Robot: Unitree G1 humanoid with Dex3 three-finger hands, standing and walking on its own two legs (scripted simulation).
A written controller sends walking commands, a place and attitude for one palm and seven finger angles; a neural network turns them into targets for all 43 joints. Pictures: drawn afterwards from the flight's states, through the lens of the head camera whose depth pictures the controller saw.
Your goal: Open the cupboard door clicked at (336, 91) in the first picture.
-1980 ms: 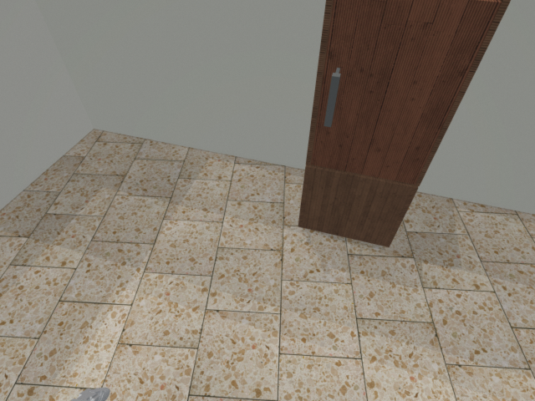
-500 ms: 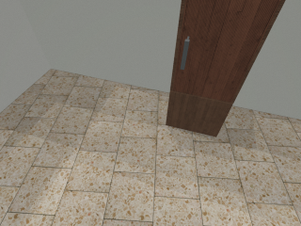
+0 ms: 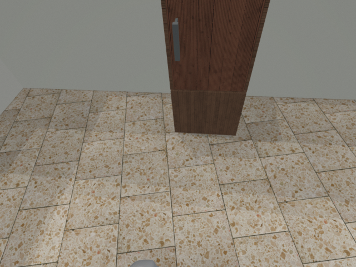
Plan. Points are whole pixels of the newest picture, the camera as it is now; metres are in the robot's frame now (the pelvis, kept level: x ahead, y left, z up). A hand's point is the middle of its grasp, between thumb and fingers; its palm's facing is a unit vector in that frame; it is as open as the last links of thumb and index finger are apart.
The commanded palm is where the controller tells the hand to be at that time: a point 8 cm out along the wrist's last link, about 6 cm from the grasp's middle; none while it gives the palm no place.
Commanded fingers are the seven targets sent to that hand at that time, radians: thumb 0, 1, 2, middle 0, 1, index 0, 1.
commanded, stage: walk to a spot facing it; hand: left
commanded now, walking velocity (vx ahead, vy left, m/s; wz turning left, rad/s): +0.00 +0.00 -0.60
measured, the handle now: (177, 40) +0.99 +0.10 -0.02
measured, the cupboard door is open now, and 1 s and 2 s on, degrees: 0 0 0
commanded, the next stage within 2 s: turn to face it in 0.94 s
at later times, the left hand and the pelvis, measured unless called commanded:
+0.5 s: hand out of the picture +0.08 +0.23 -0.15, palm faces -0.14 -0.97 -0.21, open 7.4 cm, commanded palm none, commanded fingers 0.00 0.90 0.90 -0.20 -0.30 -0.20 -0.30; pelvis +0.02 +0.04 +0.02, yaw -15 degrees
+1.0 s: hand (163, 201) +0.31 +0.09 -0.17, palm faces -0.60 -0.78 -0.16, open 7.4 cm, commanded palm none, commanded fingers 0.00 0.90 0.90 -0.20 -0.30 -0.20 -0.30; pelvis +0.11 +0.01 +0.00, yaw -34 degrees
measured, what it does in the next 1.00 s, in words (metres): walks ahead, turning right: left foot, then right foot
